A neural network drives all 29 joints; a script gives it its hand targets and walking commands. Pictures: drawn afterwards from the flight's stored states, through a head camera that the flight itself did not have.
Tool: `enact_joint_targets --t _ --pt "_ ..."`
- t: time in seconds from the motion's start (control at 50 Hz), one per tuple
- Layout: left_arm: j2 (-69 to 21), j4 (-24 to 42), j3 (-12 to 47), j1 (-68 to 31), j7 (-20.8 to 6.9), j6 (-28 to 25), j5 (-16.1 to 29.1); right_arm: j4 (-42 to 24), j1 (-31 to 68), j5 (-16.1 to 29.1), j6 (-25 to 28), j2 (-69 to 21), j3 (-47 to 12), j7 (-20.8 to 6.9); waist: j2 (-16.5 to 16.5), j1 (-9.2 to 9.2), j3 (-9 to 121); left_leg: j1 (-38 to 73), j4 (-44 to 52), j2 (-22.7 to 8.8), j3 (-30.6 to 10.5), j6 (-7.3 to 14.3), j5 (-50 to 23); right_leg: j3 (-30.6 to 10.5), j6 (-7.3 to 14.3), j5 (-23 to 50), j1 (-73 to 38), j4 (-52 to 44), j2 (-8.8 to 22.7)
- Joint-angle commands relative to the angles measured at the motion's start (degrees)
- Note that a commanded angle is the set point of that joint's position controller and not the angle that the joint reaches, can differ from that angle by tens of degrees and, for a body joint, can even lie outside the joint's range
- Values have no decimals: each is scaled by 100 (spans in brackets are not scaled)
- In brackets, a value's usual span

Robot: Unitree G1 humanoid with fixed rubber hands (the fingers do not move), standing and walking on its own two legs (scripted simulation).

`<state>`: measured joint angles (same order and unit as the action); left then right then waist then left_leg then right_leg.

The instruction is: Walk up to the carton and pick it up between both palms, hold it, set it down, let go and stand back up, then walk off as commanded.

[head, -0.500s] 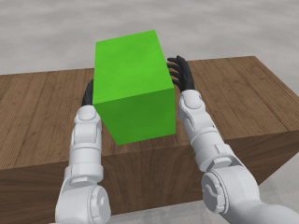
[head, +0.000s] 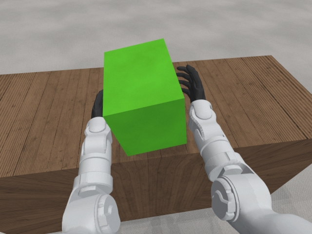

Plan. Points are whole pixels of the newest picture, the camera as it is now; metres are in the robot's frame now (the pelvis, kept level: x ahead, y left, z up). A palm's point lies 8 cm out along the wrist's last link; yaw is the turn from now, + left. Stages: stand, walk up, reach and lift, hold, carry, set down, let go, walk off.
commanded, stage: set down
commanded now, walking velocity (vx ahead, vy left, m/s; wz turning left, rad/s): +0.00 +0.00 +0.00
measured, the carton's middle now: (145, 97) +0.43 +0.05 +0.12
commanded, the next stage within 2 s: none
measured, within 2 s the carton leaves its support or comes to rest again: rests again in 1.26 s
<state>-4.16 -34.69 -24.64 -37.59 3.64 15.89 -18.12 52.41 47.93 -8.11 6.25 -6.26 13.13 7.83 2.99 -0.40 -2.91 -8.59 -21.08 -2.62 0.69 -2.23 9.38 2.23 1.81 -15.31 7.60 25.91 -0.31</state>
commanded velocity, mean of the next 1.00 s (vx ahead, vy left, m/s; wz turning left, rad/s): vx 0.00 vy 0.00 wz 0.00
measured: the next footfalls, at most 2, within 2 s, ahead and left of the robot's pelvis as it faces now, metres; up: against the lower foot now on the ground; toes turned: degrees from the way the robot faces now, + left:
none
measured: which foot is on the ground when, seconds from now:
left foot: down 0.00-1.00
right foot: down 0.00-1.00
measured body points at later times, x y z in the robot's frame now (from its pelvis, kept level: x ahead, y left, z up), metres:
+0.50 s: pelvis +0.01 +0.00 +0.00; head +0.06 +0.01 +0.45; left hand +0.41 +0.18 +0.06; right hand +0.45 -0.07 +0.11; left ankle +0.02 +0.16 -0.74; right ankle -0.01 -0.09 -0.74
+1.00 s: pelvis +0.02 +0.00 +0.00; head +0.12 +0.02 +0.44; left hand +0.43 +0.19 +0.01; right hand +0.48 -0.06 +0.07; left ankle +0.02 +0.16 -0.74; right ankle -0.01 -0.09 -0.74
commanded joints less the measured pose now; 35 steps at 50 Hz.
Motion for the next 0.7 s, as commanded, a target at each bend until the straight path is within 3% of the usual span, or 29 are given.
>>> enact_joint_targets --t 0.0,0.16,0.26,0.36,0.38,0.4,0.5,0.66,0.68 --pt "-2670 849 1198 -5056 -352 -914 -188 154 3616 -218 212 -3099 -1303 -1191 -411 -1234 3657 246 307 210 864 175 -1748 151 -491 2724 -1120 -438 -31" --pt "-2773 913 1304 -5022 -336 -1133 -140 183 3529 -288 372 -3118 -1357 -1137 -475 -1218 4185 154 133 198 859 101 -2292 110 -464 3504 -1258 -308 -15" --pt "-2819 866 1355 -5015 -307 -1215 -142 227 3459 -412 449 -3029 -1275 -1165 -510 -1198 4376 169 107 169 846 72 -2372 136 -426 3468 -1128 -319 -27" --pt "-2872 736 1314 -4948 -269 -1315 -135 283 3503 -450 500 -3011 -1208 -1204 -536 -1301 4570 156 31 126 859 58 -2504 145 -345 3301 -859 -347 -52" --pt "-2890 725 1319 -4978 -268 -1331 -176 351 3435 -553 504 -2985 -1133 -1213 -552 -1242 4600 148 28 113 862 42 -2475 135 -349 3326 -863 -331 -44" --pt "-2912 707 1302 -4879 -269 -1340 -183 343 3446 -528 519 -2994 -1179 -1220 -543 -1314 4657 216 3 94 860 41 -2622 144 -352 3373 -807 -327 -64" --pt "-2990 866 1462 -5040 -214 -1545 -55 338 3446 -610 644 -3054 -1246 -1236 -596 -1276 5204 286 -182 49 819 -23 -3085 166 -306 3685 -638 -232 -78" --pt "-3042 595 1491 -4767 -138 -1845 -91 448 3393 -720 829 -3070 -1287 -1276 -623 -1436 5894 161 -339 -9 834 -22 -3407 110 -268 3963 -388 -120 -59" --pt "-3129 695 1575 -4768 -126 -1929 -56 389 3335 -733 889 -3111 -1378 -1268 -585 -1393 6056 175 -413 -10 826 -59 -3558 119 -265 4106 -386 -71 -76"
